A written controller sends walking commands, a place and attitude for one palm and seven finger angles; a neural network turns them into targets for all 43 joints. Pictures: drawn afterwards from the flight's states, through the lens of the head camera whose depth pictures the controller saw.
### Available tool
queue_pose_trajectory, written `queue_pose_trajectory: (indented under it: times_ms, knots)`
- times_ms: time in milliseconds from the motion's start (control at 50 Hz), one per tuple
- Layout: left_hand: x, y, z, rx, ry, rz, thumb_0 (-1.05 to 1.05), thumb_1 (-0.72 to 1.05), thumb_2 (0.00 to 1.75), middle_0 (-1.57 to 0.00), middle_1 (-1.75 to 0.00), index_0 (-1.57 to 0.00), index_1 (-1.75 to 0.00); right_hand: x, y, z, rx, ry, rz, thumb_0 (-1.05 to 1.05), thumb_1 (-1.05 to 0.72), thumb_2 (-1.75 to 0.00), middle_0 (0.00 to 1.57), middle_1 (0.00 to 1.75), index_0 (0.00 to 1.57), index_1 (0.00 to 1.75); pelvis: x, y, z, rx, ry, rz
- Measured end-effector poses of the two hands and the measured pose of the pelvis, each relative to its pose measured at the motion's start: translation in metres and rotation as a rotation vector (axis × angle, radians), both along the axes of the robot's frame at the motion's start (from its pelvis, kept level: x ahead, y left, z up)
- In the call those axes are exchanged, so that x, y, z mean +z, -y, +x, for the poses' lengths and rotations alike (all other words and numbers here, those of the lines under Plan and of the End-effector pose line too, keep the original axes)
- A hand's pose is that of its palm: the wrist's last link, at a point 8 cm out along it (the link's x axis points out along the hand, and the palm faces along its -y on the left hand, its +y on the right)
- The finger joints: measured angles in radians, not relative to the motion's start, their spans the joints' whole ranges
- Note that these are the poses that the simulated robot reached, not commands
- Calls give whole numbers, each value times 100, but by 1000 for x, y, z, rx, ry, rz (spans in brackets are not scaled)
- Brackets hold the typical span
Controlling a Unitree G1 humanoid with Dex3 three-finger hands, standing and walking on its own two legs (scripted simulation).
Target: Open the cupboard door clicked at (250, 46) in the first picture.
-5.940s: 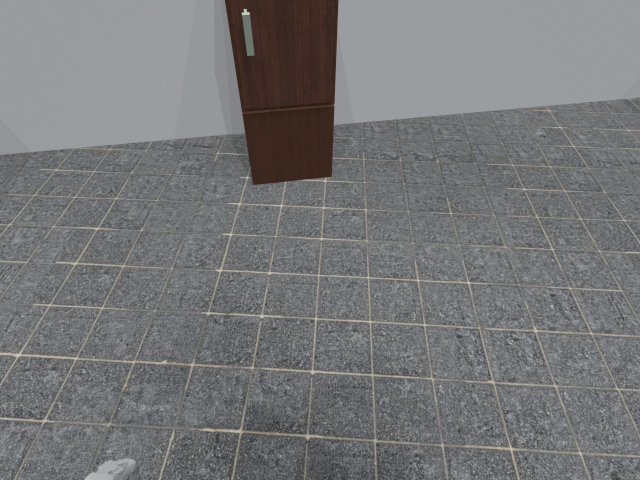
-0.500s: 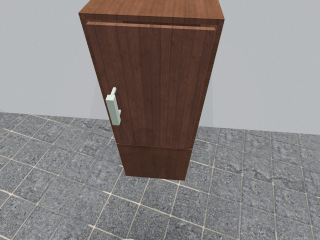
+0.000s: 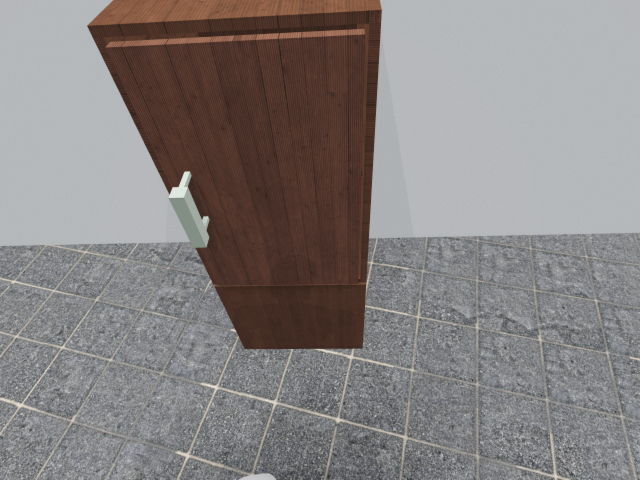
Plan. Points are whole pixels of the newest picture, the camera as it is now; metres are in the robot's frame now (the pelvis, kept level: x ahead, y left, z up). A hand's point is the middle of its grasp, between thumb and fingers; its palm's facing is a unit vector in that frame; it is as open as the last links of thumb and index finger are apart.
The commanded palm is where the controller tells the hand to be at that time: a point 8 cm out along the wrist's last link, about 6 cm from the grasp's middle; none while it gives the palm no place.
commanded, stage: come to a stop and stand still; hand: left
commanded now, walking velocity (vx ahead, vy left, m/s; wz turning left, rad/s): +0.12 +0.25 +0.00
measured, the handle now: (193, 209) +0.56 +0.28 -0.03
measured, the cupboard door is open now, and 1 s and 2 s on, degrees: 0 0 0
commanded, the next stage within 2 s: look again from close up in 1.10 s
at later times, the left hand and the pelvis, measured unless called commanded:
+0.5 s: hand out of the picture -0.04 +0.23 -0.16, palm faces +0.11 -0.97 -0.24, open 7.4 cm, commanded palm none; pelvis -0.02 +0.04 +0.01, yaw +1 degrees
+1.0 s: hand out of the picture +0.03 +0.25 -0.16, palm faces +0.04 -0.98 -0.20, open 7.3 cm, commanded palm none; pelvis +0.00 +0.08 +0.01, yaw +0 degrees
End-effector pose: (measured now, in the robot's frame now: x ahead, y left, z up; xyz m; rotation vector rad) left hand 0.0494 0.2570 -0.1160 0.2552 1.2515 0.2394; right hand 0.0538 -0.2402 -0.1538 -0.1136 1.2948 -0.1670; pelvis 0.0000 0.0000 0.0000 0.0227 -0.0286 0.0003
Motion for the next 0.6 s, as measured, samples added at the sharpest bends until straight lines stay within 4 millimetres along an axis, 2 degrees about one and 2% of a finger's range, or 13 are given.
queue_pose_trajectory:
  times_ms: [140, 220, 300, 400, 480, 520, 600]
  knots:
    - [16, 38, -10, 1, 6, -46, 1, 91, 89, -20, -30, -21, -29, 13, 20, -34, -5, -58, 20, 1, -91, -90, 19, 30, 20, 30, 19, 15, -2, -8, -21, 33]
    - [19, 37, -20, 30, 4, -44, 1, 93, 89, -21, -30, -21, -30, 16, 25, -50, 16, -118, 8, 1, -91, -90, 19, 30, 20, 30, 21, 16, -5, 12, -34, 32]
    - [17, 29, -40, 65, -24, -41, 1, 92, 89, -21, -30, -21, -30, 18, 21, -53, 48, -157, -8, 1, -91, -90, 19, 30, 20, 30, 22, 9, -10, 25, -41, 32]
    - [9, 10, -74, 99, -106, -57, 1, 91, 89, -21, -30, -21, -29, 23, 1, -35, 77, -108, -24, 1, -91, -90, 19, 30, 20, 30, 20, -9, -15, 25, -44, 25]
    - [-9, -12, -96, 118, -170, -91, 1, 91, 89, -21, -30, -21, -29, 25, -25, -16, 90, -22, -46, 1, -91, -90, 19, 30, 20, 30, 11, -32, -17, 18, -43, -12]
    - [-19, -23, -101, 126, -192, -106, 1, 90, 89, -21, -30, -21, -29, 25, -39, -12, 93, 3, -58, 1, -91, -90, 19, 30, 20, 30, 7, -42, -17, 25, -40, -24]
    - [-23, -34, -95, 115, -195, -125, 1, 91, 89, -20, -30, -20, -29, 32, -66, -8, 100, 9, -53, 0, -92, -90, 19, 30, 20, 30, 11, -52, -13, 14, -37, -14]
